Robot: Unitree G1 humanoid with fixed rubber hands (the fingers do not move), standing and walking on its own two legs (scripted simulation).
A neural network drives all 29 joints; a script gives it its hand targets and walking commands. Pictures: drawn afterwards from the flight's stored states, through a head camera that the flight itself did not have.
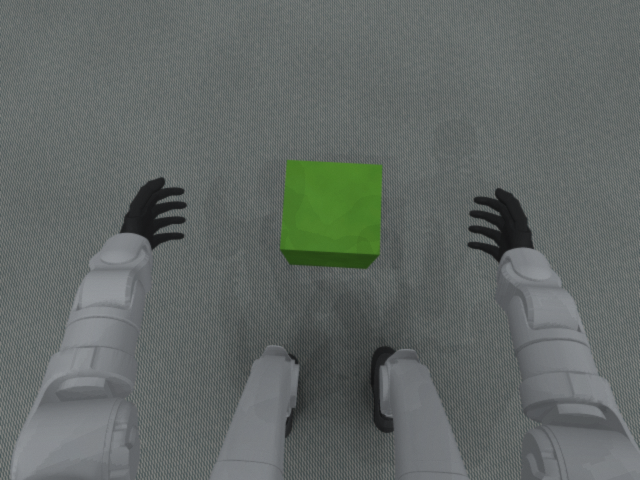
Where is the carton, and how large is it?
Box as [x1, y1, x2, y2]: [280, 160, 381, 268]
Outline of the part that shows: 287,160 280,249 290,264 366,268 379,254 381,165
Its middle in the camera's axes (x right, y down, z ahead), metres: +0.02 -0.05 +0.95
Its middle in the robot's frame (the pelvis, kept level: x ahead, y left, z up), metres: +0.53 +0.02 -0.55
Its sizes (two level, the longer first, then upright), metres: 0.210 0.200 0.250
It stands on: the floor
